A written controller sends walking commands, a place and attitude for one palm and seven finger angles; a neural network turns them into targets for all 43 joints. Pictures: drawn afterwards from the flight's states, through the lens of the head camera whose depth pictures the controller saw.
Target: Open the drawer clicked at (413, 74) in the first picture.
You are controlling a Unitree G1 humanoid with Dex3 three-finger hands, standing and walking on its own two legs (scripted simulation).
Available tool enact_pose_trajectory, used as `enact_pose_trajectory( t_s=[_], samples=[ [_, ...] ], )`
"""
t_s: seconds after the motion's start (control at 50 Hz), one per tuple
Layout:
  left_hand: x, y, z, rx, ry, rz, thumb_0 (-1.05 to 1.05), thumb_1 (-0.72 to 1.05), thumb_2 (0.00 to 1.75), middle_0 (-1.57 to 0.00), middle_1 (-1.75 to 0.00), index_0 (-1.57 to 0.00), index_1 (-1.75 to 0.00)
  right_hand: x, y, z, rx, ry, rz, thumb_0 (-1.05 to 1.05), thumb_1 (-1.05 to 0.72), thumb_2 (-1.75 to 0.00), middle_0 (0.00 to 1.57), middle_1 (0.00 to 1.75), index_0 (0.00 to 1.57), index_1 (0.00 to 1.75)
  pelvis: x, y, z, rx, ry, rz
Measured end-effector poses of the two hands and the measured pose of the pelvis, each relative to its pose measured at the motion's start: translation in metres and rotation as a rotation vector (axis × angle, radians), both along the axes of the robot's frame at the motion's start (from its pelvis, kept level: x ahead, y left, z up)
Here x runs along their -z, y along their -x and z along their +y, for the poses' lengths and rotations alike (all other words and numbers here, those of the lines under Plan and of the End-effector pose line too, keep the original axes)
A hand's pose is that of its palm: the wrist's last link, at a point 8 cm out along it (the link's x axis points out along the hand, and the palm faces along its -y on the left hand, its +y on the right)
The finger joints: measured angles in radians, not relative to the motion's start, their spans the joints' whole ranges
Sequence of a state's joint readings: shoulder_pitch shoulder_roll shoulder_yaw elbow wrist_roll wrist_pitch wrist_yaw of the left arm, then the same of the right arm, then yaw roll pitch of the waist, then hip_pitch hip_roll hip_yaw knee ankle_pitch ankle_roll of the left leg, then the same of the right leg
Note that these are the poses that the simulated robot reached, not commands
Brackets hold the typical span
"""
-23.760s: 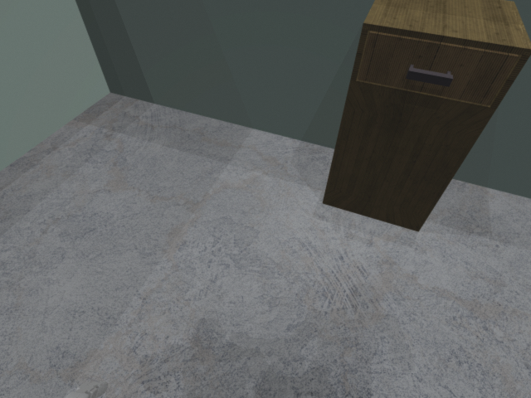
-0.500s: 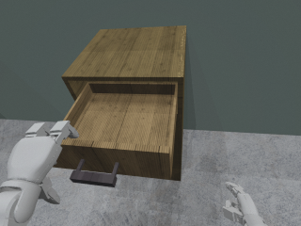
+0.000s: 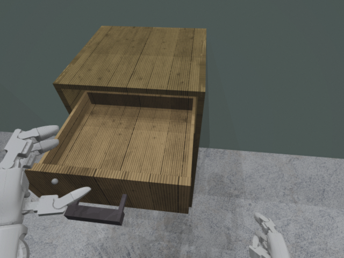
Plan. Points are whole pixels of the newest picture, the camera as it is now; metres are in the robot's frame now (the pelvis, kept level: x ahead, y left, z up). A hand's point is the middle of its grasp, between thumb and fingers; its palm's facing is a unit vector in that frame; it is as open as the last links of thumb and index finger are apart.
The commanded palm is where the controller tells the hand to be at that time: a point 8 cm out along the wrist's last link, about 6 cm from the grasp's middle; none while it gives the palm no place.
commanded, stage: draw the hand back to the body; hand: left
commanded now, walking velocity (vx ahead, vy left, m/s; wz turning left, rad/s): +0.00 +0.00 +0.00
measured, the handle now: (98, 205) +0.23 +0.21 -0.01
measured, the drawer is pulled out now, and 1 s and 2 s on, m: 0.29 0.29 0.29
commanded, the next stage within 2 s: step back with the hand held close in 0.56 s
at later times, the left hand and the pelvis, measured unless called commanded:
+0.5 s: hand (35, 185) +0.19 +0.25 +0.17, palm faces +0.42 -0.81 -0.41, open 7.7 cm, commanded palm +0.13 +0.29 +0.18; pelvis +0.01 +0.01 +0.00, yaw +1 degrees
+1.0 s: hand (37, 196) +0.17 +0.24 +0.16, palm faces +0.31 -0.79 -0.52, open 7.4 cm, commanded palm +0.10 +0.29 +0.18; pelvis -0.03 +0.01 -0.01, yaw +1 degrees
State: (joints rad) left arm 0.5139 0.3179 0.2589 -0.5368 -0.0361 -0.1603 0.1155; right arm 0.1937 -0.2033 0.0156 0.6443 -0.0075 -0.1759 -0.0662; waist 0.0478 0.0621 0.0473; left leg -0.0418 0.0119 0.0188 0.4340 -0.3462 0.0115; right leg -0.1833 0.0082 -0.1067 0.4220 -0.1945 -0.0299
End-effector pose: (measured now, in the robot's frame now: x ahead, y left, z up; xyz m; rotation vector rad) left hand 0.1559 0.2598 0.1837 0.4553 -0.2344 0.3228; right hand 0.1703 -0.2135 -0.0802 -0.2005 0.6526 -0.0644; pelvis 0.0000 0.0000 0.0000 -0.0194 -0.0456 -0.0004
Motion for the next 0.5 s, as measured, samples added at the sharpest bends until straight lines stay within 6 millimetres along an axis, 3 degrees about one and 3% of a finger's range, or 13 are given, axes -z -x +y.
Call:
enact_pose_trajectory(
  t_s=[0.28, 0.5],
  samples=[
    [0.002, 0.006, 0.022, -0.074, -0.017, 0.040, 0.00, 0.45, 0.71, -0.25, -0.58, -0.25, -0.58, -0.005, -0.028, 0.014, -0.006, -0.015, -0.034, 0.01, -0.90, -0.90, 0.20, 0.30, 0.20, 0.30, 0.000, -0.008, 0.009, -0.010, 0.004, 0.021],
    [0.000, 0.012, 0.025, -0.096, -0.008, 0.036, 0.01, 0.79, 0.86, -0.22, -0.36, -0.22, -0.37, -0.002, -0.029, 0.027, -0.037, -0.039, -0.024, 0.01, -0.90, -0.90, 0.20, 0.30, 0.20, 0.30, 0.000, -0.007, 0.012, -0.019, 0.003, 0.019]
  ],
)
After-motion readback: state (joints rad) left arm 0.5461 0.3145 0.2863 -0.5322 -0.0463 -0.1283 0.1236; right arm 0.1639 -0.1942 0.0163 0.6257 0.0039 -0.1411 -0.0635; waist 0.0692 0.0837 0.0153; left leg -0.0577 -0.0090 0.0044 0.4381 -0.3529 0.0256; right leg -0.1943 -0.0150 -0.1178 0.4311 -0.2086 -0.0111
